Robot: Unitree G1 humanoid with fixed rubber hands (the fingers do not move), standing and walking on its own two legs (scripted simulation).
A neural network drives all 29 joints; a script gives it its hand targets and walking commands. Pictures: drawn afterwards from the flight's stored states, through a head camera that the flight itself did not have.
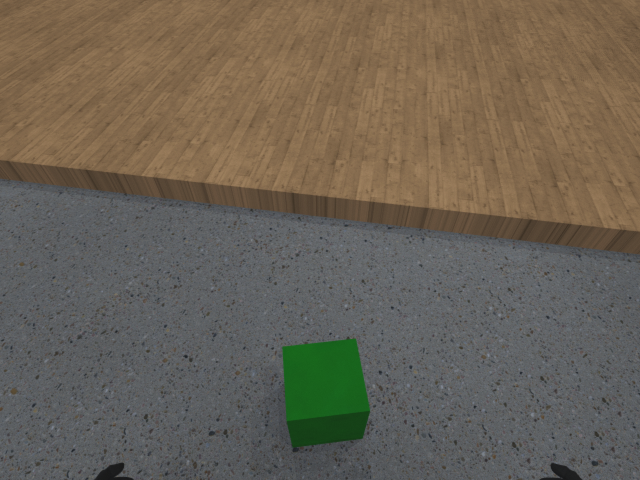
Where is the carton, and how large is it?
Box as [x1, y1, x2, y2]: [282, 339, 369, 447]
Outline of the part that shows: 355,339 282,347 286,418 293,447 362,438 369,408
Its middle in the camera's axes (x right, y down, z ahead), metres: +0.01 +0.44 +1.12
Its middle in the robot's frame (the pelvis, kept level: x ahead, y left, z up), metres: +0.46 +0.02 -0.66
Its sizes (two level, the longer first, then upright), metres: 0.210 0.200 0.250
